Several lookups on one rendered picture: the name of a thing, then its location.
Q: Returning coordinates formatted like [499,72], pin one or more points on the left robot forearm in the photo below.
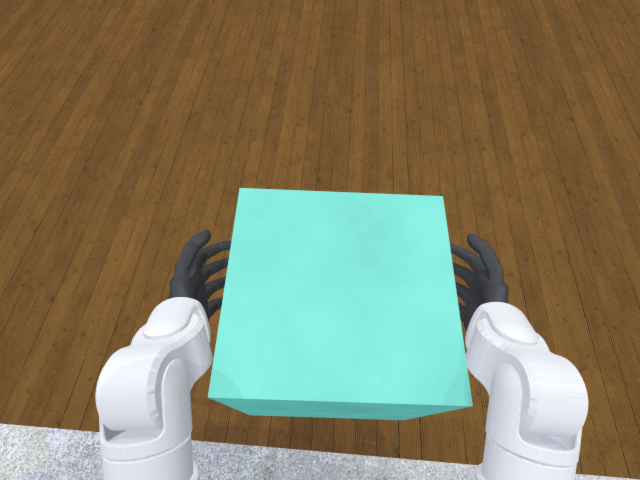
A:
[143,395]

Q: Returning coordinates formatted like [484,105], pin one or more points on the right robot hand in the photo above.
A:
[486,283]

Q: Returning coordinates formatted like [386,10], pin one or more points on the carton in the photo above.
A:
[340,305]

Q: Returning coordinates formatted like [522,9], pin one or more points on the left robot hand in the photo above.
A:
[190,274]

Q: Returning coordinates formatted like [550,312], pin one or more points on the right robot forearm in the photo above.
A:
[538,401]

